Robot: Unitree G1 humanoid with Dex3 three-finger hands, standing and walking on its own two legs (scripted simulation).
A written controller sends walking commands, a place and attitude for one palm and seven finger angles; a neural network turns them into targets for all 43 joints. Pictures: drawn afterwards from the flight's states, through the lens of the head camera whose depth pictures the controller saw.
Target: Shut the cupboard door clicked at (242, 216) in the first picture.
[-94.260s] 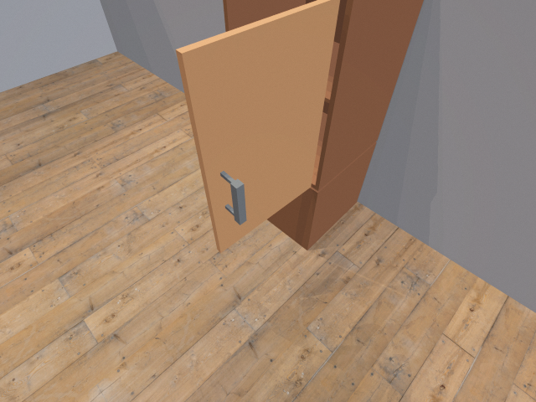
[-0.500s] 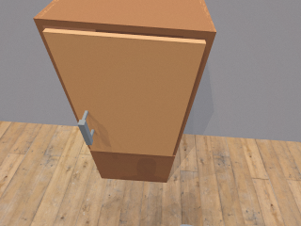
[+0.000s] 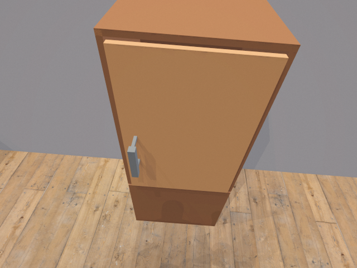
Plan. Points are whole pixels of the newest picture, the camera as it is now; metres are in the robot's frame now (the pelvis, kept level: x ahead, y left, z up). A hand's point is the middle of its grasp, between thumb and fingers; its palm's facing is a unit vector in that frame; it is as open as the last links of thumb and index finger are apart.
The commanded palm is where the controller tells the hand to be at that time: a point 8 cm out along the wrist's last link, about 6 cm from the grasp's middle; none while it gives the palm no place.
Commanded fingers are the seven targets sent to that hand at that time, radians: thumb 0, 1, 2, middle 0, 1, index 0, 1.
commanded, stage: come to a stop and stand still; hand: left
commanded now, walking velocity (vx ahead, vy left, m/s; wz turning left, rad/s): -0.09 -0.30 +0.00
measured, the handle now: (135, 157) +0.45 +0.17 -0.09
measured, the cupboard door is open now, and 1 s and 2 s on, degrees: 0 0 0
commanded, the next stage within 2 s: look again from close up in 0.68 s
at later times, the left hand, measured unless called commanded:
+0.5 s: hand out of the picture +0.01 +0.14 -0.15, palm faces +0.07 -0.98 -0.19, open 7.3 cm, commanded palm none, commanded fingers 0.00 0.90 0.90 -0.20 -0.30 -0.20 -0.30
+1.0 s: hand out of the picture -0.04 +0.12 -0.15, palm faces +0.04 -0.98 -0.20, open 7.4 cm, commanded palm none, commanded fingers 0.00 0.90 0.90 -0.20 -0.30 -0.20 -0.30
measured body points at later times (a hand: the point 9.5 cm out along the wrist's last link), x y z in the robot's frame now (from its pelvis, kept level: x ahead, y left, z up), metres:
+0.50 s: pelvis -0.01 -0.04 +0.02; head +0.00 -0.04 +0.47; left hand +0.01 +0.19 -0.14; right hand +0.00 -0.27 -0.14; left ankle -0.02 +0.07 -0.70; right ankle -0.02 -0.10 -0.72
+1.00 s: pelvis -0.02 -0.04 +0.02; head -0.03 -0.06 +0.47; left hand -0.04 +0.17 -0.13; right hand -0.02 -0.25 -0.15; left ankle -0.02 +0.06 -0.72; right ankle -0.02 -0.10 -0.72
